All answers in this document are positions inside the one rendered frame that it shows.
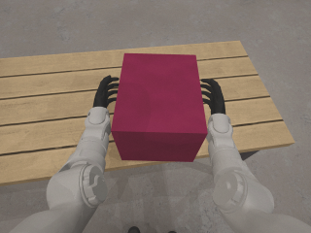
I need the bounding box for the robot left hand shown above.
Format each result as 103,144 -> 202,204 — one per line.
92,75 -> 119,109

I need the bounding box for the carton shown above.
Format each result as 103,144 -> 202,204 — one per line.
111,52 -> 208,162

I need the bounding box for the table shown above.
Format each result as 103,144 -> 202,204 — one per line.
0,40 -> 295,186

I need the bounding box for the left robot upper arm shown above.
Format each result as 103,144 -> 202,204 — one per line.
9,164 -> 108,233

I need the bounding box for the left robot forearm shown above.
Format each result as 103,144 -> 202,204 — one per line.
46,106 -> 111,205

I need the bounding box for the robot right hand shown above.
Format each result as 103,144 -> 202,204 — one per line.
200,79 -> 226,115

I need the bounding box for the right robot upper arm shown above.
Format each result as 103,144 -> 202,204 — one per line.
212,171 -> 311,233

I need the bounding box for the right robot forearm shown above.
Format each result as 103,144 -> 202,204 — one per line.
206,113 -> 261,184

